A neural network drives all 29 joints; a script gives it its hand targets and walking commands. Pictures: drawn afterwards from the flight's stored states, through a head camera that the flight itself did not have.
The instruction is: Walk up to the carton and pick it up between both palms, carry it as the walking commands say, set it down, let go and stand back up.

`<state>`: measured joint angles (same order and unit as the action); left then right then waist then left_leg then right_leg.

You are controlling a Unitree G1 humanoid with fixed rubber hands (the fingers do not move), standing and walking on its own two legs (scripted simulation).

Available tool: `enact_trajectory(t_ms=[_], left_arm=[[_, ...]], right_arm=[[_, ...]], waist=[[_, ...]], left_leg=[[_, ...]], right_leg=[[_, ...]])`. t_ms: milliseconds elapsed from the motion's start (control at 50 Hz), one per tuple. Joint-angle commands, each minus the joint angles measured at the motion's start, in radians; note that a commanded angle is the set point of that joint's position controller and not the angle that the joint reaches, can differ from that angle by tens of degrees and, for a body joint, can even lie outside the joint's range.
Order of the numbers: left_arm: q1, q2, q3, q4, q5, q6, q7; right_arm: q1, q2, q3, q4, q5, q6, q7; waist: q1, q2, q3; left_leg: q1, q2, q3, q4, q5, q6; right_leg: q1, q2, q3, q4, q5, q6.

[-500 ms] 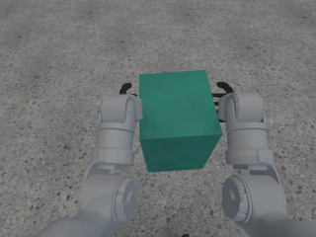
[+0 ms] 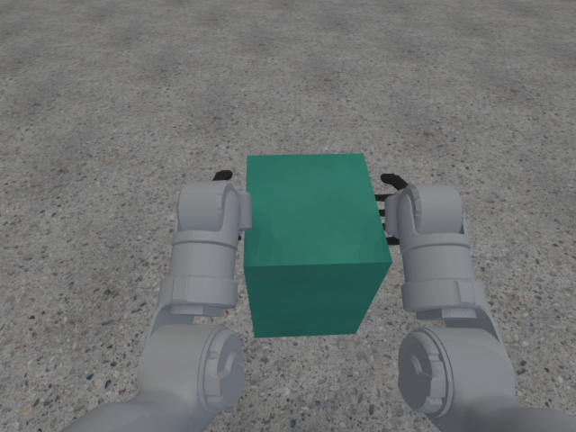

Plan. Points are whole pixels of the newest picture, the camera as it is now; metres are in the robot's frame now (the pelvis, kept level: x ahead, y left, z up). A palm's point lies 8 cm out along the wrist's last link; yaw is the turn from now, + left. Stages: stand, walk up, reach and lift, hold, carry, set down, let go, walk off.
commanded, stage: carry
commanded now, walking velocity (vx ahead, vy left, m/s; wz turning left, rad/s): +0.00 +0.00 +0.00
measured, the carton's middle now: (305, 251) +0.38 +0.01 +0.04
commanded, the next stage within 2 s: none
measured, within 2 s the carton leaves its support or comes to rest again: neither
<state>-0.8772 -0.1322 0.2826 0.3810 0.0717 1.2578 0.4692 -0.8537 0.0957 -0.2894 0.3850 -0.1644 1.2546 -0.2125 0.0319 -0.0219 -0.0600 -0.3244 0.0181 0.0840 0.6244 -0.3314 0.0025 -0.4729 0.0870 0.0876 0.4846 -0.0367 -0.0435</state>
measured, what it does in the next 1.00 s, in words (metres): stands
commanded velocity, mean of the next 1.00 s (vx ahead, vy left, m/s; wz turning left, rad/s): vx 0.00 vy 0.00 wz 0.00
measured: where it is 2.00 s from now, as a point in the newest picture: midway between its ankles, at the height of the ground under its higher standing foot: outside the picture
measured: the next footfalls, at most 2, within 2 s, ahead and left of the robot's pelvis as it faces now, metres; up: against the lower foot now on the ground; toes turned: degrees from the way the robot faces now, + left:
none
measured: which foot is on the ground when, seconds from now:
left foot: down 0.00-1.00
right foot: down 0.00-1.00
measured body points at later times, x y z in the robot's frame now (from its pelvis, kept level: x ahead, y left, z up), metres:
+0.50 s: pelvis +0.02 +0.02 +0.00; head +0.01 +0.02 +0.45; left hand +0.38 +0.15 +0.13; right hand +0.39 -0.10 +0.12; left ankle +0.00 +0.12 -0.72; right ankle +0.13 -0.08 -0.72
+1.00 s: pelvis +0.03 +0.02 +0.00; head +0.03 +0.04 +0.45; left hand +0.40 +0.17 +0.12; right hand +0.40 -0.08 +0.11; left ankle +0.00 +0.12 -0.72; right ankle +0.13 -0.08 -0.72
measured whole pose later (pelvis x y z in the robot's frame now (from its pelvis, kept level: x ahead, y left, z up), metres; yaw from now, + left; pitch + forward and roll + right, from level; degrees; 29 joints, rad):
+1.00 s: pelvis +0.03 +0.02 +0.00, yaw +0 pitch +4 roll -1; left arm -0.86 -0.13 0.29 0.43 0.09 1.24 0.45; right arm -0.80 0.12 -0.29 0.40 -0.16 1.24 -0.22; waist 0.03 -0.01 -0.09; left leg -0.33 0.01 0.08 0.62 -0.37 0.03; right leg -0.48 0.08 0.09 0.48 -0.08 -0.01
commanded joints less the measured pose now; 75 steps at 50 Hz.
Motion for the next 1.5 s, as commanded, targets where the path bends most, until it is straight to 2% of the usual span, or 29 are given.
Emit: enact_trajectory(t_ms=[0, 20, 160, 220, 280, 300, 360, 420, 460, 620, 660, 740, 800, 820, 860, 880, 900, 960, 980, 1040, 1160, 1200, 1280, 1320, 1360, 1380, 1420, 1440, 1480], left_arm=[[-0.715, -1.05, -0.286, 0.094, -0.331, -0.029, -0.536], [-0.673, -1.06, -0.265, 0.139, -0.316, -0.028, -0.547], [-0.749, -1.074, -0.302, 0.056, -0.363, -0.044, -0.548], [-0.756, -1.083, -0.316, 0.043, -0.37, -0.046, -0.541], [-0.679, -1.099, -0.305, 0.064, -0.348, -0.034, -0.55], [-0.756, -1.077, -0.325, 0.023, -0.366, -0.049, -0.539], [-0.604, -1.075, -0.286, 0.109, -0.325, -0.029, -0.546], [-0.778, -1.069, -0.348, -0.049, -0.383, -0.051, -0.532], [-0.77, -1.09, -0.337, 0.042, -0.367, -0.043, -0.535], [-0.755, -1.091, -0.33, 0.013, -0.388, -0.041, -0.544], [-0.701, -1.087, -0.325, 0.017, -0.366, -0.028, -0.542], [-0.759, -1.088, -0.361, -0.03, -0.392, -0.045, -0.531], [-0.702, -1.086, -0.368, -0.058, -0.379, -0.03, -0.528], [-0.722, -1.095, -0.378, -0.041, -0.387, -0.03, -0.527], [-0.611, -1.103, -0.352, 0.03, -0.357, -0.019, -0.533], [-0.644, -1.104, -0.372, -0.04, -0.368, -0.022, -0.531], [-0.647, -1.093, -0.365, -0.021, -0.368, -0.022, -0.533], [-0.763, -1.115, -0.418, -0.084, -0.416, -0.03, -0.531], [-0.805, -1.109, -0.415, -0.088, -0.412, -0.038, -0.524], [-0.657, -1.113, -0.374, -0.01, -0.369, -0.031, -0.533], [-0.606, -1.127, -0.384, 0.004, -0.365, -0.036, -0.536], [-0.696, -1.094, -0.372, -0.023, -0.378, -0.057, -0.537], [-0.478, -1.105, -0.344, 0.021, -0.321, -0.047, -0.54], [-0.708, -1.099, -0.369, 0.013, -0.359, -0.062, -0.536], [-0.635, -1.085, -0.358, 0.028, -0.351, -0.071, -0.533], [-0.614, -1.034, -0.263, 0.167, -0.272, -0.105, -0.532], [-0.715, -1.076, -0.382, -0.025, -0.38, -0.091, -0.527], [-0.52, -1.105, -0.355, 0.002, -0.342, -0.067, -0.539], [-0.61, -1.062, -0.323, 0.052, -0.331, -0.086, -0.535]], right_arm=[[-0.736, 1.107, 0.404, 0.024, 0.42, -0.04, 0.288], [-0.665, 1.109, 0.385, 0.056, 0.377, -0.037, 0.29], [-0.732, 1.102, 0.378, -0.026, 0.411, -0.062, 0.292], [-0.674, 1.125, 0.373, -0.002, 0.392, -0.062, 0.287], [-0.714, 1.135, 0.392, -0.064, 0.407, -0.051, 0.287], [-0.77, 1.117, 0.4, -0.066, 0.418, -0.058, 0.283], [-0.634, 1.099, 0.362, 0.014, 0.391, -0.043, 0.283], [-0.751, 1.115, 0.413, -0.076, 0.442, -0.053, 0.288], [-0.794, 1.105, 0.38, -0.035, 0.425, -0.055, 0.281], [-0.76, 1.126, 0.414, -0.076, 0.425, -0.054, 0.275], [-0.726, 1.116, 0.403, -0.068, 0.425, -0.04, 0.273], [-0.794, 1.107, 0.432, -0.12, 0.446, -0.055, 0.27], [-0.689, 1.127, 0.427, -0.103, 0.444, -0.039, 0.277], [-0.704, 1.099, 0.42, -0.073, 0.443, -0.043, 0.275], [-0.614, 1.111, 0.414, -0.035, 0.414, -0.032, 0.279], [-0.622, 1.127, 0.402, -0.069, 0.427, -0.033, 0.285], [-0.608, 1.127, 0.411, -0.05, 0.423, -0.041, 0.287], [-0.701, 1.118, 0.457, -0.14, 0.446, -0.055, 0.271], [-0.792, 1.118, 0.471, -0.158, 0.472, -0.05, 0.275], [-0.703, 1.112, 0.438, -0.12, 0.444, -0.053, 0.271], [-0.679, 1.115, 0.465, -0.16, 0.444, -0.059, 0.269], [-0.78, 1.1, 0.506, -0.178, 0.468, -0.068, 0.27], [-0.57, 1.09, 0.451, -0.118, 0.407, -0.058, 0.276], [-0.703, 1.089, 0.446, -0.058, 0.415, -0.071, 0.272], [-0.693, 1.075, 0.466, -0.096, 0.43, -0.081, 0.273], [-0.667, 1.04, 0.377, 0.06, 0.347, -0.112, 0.274], [-0.807, 1.086, 0.481, -0.144, 0.453, -0.105, 0.265], [-0.55, 1.107, 0.429, -0.091, 0.404, -0.08, 0.275], [-0.649, 1.082, 0.422, -0.045, 0.393, -0.092, 0.273]], waist=[[-0.024, 0.015, -0.39], [-0.024, -0.046, -0.36], [-0.028, 0.069, -0.366], [-0.033, 0.049, -0.411], [-0.036, -0.059, -0.451], [-0.036, 0.03, -0.439], [-0.04, 0.053, -0.406], [-0.033, 0.02, -0.412], [-0.031, 0.119, -0.433], [-0.042, -0.049, -0.433], [-0.04, -0.044, -0.446], [-0.042, -0.009, -0.472], [-0.038, 0.011, -0.446], [-0.035, 0.112, -0.459], [-0.037, 0.066, -0.43], [-0.037, 0.167, -0.397], [-0.036, 0.119, -0.42], [-0.054, 0.016, -0.504], [-0.049, 0.064, -0.502], [-0.041, 0.086, -0.458], [-0.039, 0.068, -0.44], [-0.04, -0.039, -0.477], [-0.041, 0.044, -0.399], [-0.033, 0.106, -0.431], [-0.033, 0.0, -0.445], [-0.03, 0.012, -0.452], [-0.033, 0.027, -0.452], [-0.036, -0.005, -0.404], [-0.035, 0.031, -0.44]], left_leg=[[0.051, 0.077, -0.12, -0.18, -0.171, 0.054], [0.058, 0.058, -0.102, -0.193, -0.215, 0.055], [-0.031, 0.122, -0.161, -0.262, -0.254, 0.075], [0.083, 0.099, -0.122, -0.17, 0.001, 0.06], [0.08, 0.053, -0.087, -0.111, -0.079, 0.035], [0.111, 0.056, -0.085, -0.117, -0.045, 0.038], [0.096, 0.113, -0.129, -0.183, -0.01, 0.064], [0.081, 0.111, -0.134, -0.191, -0.009, 0.065], [0.075, 0.103, -0.126, -0.18, 0.056, 0.061], [0.088, 0.044, -0.07, -0.071, -0.02, 0.032], [0.078, 0.042, -0.099, -0.113, -0.093, 0.047], [0.152, 0.097, -0.128, -0.115, 0.067, 0.062], [0.168, 0.11, -0.126, -0.119, 0.19, 0.059], [0.181, 0.113, -0.109, -0.121, 0.225, 0.063], [0.207, 0.133, -0.131, -0.129, 0.252, 0.074], [0.193, 0.14, -0.13, -0.126, 0.418, 0.077], [0.221, 0.151, -0.135, -0.095, 0.491, 0.088], [0.188, 0.108, -0.078, 0.008, 0.335, 0.052], [0.175, 0.09, -0.074, -0.027, 0.34, 0.042], [0.127, 0.085, -0.084, -0.079, 0.093, 0.056], [0.165, 0.105, -0.107, -0.078, 0.284, 0.06], [0.16, 0.075, -0.077, -0.034, 0.13, 0.042], [0.112, 0.099, -0.133, -0.133, 0.052, 0.047], [0.112, 0.105, -0.145, -0.153, 0.027, 0.067], [0.128, 0.112, -0.126, -0.107, 0.131, 0.057], [0.136, 0.102, -0.118, -0.11, 0.169, 0.054], [0.146, 0.1, -0.119, -0.112, 0.132, 0.063], [0.135, 0.095, -0.105, -0.122, 0.077, 0.059], [0.155, 0.115, -0.148, -0.126, 0.146, 0.074]], right_leg=[[0.23, -0.138, 0.092, -0.12, -0.183, 0.01], [0.176, -0.139, 0.105, -0.178, -0.284, 0.028], [0.228, -0.078, 0.014, -0.032, -0.162, 0.015], [0.201, -0.151, 0.087, -0.048, 0.068, -0.007], [0.234, -0.2, 0.142, -0.124, -0.07, -0.007], [0.194, -0.181, 0.126, -0.098, -0.031, -0.02], [0.176, -0.136, 0.065, -0.039, -0.017, -0.009], [0.203, -0.123, 0.042, -0.01, -0.012, -0.015], [0.218, -0.134, 0.054, -0.012, 0.014, -0.007], [0.225, -0.187, 0.133, -0.103, 0.051, -0.014], [0.226, -0.176, 0.14, -0.133, -0.15, -0.01], [0.195, -0.155, 0.091, -0.037, 0.09, -0.005], [0.176, -0.149, 0.072, -0.002, 0.122, -0.013], [0.143, -0.13, 0.059, 0.023, 0.099, -0.003], [0.113, -0.121, 0.043, 0.036, 0.058, -0.01], [0.093, -0.104, 0.012, 0.07, 0.049, -0.014], [0.098, -0.108, 0.014, 0.071, 0.079, -0.01], [0.207, -0.156, 0.066, 0.031, 0.315, -0.045], [0.219, -0.158, 0.063, 0.062, 0.326, -0.043], [0.211, -0.146, 0.074, 0.022, 0.115, -0.027], [0.183, -0.136, 0.061, 0.038, 0.196, -0.032], [0.222, -0.169, 0.104, -0.012, 0.212, -0.037], [0.165, -0.153, 0.089, -0.001, 0.043, -0.031], [0.171, -0.132, 0.079, -0.008, -0.057, -0.006], [0.182, -0.151, 0.084, 0.0, 0.07, -0.011], [0.181, -0.138, 0.074, 0.016, 0.083, -0.012], [0.178, -0.144, 0.081, 0.016, 0.077, -0.005], [0.163, -0.141, 0.079, -0.005, 0.037, -0.01], [0.167, -0.146, 0.08, 0.002, 0.044, -0.018]])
